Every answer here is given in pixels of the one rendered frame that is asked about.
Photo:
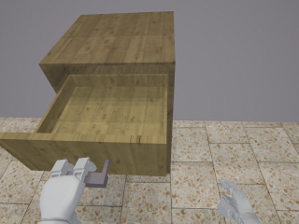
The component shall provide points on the left robot hand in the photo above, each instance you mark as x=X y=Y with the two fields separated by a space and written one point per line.
x=61 y=194

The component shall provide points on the right robot hand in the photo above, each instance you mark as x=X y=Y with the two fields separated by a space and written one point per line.
x=239 y=203

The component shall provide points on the drawer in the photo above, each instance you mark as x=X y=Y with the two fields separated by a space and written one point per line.
x=116 y=117

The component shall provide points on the handle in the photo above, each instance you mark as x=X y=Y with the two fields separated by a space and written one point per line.
x=95 y=180

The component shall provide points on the cabinet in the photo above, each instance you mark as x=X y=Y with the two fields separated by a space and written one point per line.
x=138 y=43

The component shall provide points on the robot right forearm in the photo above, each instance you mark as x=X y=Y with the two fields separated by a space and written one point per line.
x=248 y=218

